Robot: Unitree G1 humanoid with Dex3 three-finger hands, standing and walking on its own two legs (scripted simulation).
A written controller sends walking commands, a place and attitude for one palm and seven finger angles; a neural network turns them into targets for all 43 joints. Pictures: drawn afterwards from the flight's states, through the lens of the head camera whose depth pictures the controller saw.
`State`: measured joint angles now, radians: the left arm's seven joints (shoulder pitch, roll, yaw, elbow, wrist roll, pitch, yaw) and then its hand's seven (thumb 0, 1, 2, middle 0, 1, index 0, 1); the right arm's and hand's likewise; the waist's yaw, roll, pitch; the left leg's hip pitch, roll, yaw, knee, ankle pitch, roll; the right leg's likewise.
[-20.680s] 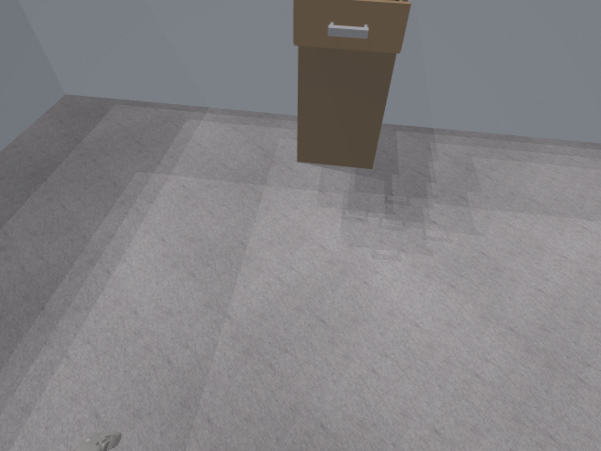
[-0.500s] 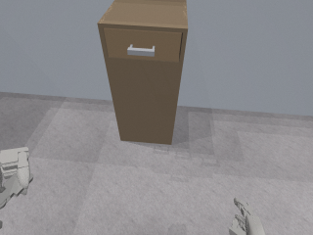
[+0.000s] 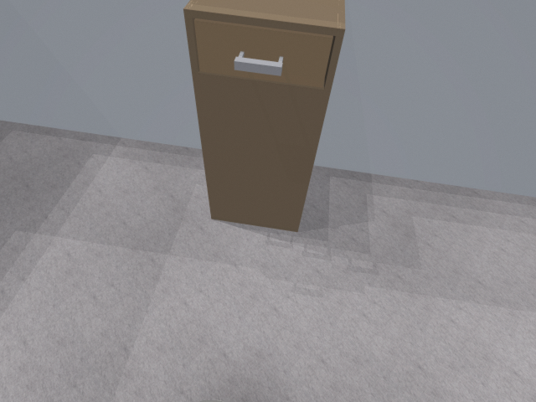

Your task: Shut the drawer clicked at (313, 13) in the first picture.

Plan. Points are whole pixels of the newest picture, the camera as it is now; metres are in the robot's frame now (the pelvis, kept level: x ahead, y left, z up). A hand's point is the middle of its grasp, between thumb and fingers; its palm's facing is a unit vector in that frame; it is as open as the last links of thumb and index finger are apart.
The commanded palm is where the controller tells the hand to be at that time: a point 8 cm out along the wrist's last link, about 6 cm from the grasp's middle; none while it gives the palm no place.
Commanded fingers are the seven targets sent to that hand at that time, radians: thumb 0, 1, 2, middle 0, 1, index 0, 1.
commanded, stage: let the arm hang, fingers relaxed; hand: left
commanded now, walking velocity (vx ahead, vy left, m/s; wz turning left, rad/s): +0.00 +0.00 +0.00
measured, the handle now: (259, 61) +0.89 +0.08 +0.04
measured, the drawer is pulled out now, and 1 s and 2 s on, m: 0.00 0.00 0.00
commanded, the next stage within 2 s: look to check the result in 0.68 s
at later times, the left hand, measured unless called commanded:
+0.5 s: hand out of the picture +0.04 +0.17 -0.17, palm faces +0.00 -0.98 -0.22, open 7.3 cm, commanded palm none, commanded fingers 0.00 0.90 0.90 -0.20 -0.30 -0.20 -0.30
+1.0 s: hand out of the picture +0.04 +0.17 -0.17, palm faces -0.01 -0.97 -0.23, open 7.4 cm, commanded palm none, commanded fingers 0.00 0.90 0.90 -0.20 -0.30 -0.20 -0.30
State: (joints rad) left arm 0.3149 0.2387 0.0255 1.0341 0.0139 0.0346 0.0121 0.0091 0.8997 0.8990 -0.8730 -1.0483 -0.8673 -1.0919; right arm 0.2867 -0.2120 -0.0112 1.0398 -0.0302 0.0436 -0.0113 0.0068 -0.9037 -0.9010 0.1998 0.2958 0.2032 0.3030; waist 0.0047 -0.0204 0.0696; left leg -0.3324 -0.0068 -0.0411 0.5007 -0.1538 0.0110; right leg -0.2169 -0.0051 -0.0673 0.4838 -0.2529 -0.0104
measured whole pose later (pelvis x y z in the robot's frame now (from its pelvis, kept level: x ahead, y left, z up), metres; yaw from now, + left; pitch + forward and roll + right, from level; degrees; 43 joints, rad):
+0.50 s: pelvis +0.02 -0.01 +0.00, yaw -1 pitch -2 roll +0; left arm 0.23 0.17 0.01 1.13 0.01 0.00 0.02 0.00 0.90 0.90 -0.21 -0.31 -0.21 -0.32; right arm 0.23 -0.17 -0.02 1.12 -0.02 0.01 -0.02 0.00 -0.91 -0.90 0.20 0.30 0.20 0.30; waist -0.01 0.02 0.04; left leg -0.25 -0.01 -0.02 0.43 -0.15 0.00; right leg -0.15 -0.01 -0.05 0.45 -0.26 -0.01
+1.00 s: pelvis +0.03 -0.02 +0.01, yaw -1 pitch -2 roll +0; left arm 0.23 0.18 0.01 1.15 0.01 0.00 0.03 0.00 0.90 0.90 -0.20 -0.30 -0.20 -0.30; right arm 0.24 -0.17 -0.02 1.14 -0.02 0.02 -0.03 0.00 -0.90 -0.90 0.20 0.30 0.20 0.30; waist -0.01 0.02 0.07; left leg -0.21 0.02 -0.02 0.42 -0.17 -0.02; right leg -0.11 0.02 -0.05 0.41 -0.26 -0.03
